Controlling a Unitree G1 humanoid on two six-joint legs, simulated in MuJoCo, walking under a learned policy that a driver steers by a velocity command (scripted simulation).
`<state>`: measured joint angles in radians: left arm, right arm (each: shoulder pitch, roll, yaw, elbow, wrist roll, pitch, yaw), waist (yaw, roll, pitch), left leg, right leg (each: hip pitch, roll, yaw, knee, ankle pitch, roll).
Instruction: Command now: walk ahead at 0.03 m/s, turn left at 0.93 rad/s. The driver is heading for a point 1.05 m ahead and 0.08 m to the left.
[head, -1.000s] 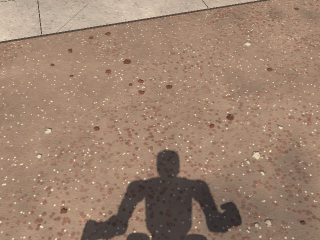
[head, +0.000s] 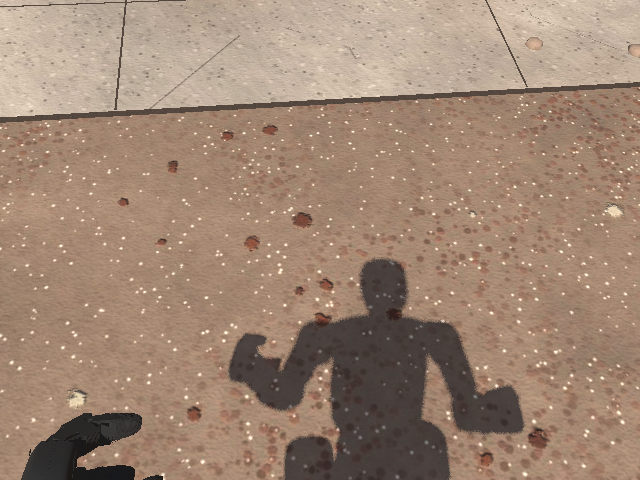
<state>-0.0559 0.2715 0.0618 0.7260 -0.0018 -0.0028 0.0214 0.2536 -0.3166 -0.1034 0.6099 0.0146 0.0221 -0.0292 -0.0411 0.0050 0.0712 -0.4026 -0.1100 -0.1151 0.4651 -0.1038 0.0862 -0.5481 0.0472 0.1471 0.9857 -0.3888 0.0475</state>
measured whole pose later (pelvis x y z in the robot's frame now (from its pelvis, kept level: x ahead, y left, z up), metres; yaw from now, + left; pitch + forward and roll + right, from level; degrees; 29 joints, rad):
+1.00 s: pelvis +0.32 +0.12 -0.02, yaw +16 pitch +3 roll +2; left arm 0.12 0.30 0.04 0.72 0.03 -0.01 -0.09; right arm 0.50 -0.28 -0.03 0.83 -0.03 -0.10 0.00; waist -0.05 -0.04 -0.01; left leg 0.19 -0.06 0.18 0.14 -0.39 0.02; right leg -0.83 -0.04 -0.05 0.94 -0.02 -0.09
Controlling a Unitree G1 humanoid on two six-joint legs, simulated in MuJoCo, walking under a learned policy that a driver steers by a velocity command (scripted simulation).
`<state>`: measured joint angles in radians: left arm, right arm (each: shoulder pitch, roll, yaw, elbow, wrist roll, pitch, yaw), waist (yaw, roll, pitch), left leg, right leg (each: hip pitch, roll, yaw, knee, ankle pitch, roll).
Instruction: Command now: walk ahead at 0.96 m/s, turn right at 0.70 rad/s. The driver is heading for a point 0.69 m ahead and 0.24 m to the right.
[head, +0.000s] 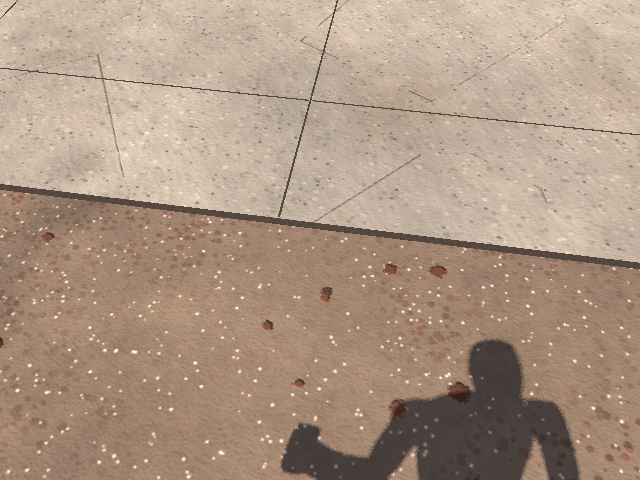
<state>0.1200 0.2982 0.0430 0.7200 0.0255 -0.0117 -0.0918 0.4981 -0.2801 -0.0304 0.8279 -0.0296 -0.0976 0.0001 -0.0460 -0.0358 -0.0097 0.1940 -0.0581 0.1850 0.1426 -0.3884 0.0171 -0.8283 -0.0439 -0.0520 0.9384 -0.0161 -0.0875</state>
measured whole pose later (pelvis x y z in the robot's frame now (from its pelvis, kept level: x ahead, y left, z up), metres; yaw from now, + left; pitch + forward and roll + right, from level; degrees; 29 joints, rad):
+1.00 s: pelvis +0.78 -0.22 +0.00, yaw -42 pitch +1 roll +1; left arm 0.00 0.28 0.01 0.65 0.02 -0.04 -0.03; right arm 0.27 -0.33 -0.03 0.80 0.02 -0.07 -0.01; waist -0.06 0.01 0.08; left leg -0.26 0.01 -0.01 1.10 -0.61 -0.06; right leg -0.50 0.07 0.03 0.58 -0.12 -0.11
